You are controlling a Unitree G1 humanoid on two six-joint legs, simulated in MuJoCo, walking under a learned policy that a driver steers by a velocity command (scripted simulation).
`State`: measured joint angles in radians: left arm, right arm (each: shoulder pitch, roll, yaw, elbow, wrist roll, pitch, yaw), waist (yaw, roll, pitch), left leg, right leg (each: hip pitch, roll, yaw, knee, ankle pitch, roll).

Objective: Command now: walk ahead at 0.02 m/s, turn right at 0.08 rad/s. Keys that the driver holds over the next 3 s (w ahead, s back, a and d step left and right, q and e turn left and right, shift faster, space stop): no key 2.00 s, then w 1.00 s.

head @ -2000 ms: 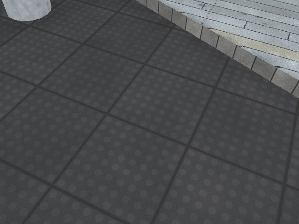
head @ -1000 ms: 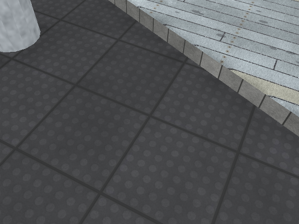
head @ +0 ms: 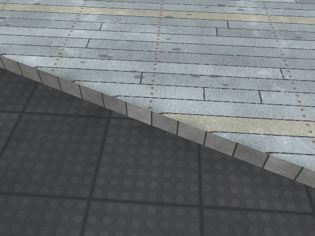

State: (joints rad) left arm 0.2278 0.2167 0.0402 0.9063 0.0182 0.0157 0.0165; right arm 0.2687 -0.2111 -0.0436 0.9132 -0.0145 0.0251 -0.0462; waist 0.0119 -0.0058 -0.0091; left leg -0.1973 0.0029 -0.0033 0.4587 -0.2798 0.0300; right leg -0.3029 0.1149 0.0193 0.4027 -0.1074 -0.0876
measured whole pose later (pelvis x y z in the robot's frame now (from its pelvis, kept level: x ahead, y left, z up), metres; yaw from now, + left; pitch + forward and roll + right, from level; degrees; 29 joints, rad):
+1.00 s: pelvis +0.04 +0.04 +0.01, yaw +0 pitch -1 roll -1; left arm 0.26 0.15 -0.01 1.19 0.00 0.00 0.04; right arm 0.33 -0.14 0.02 1.13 -0.01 -0.02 -0.05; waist 0.01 0.00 0.02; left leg -0.05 -0.06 0.01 0.36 -0.28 0.07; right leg -0.18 0.05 0.04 0.37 -0.16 -0.02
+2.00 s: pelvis +0.05 +0.06 +0.00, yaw +1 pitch -1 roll -1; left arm 0.30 0.13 -0.02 1.20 0.00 0.00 0.05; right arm 0.39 -0.12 0.03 1.14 -0.01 -0.03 -0.05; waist 0.00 0.00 0.01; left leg -0.03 -0.09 0.01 0.33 -0.29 0.11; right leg -0.19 0.02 0.05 0.41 -0.21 0.01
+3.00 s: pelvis +0.49 +0.01 -0.02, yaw +0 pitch +1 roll +0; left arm 0.49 0.16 0.02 1.10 0.01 -0.10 0.01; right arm 0.02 -0.17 -0.04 0.89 -0.04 -0.09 0.01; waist 0.03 -0.01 0.08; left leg -0.46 -0.03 0.13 0.55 -0.09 0.12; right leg 0.02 0.02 -0.05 0.66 -0.43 -0.06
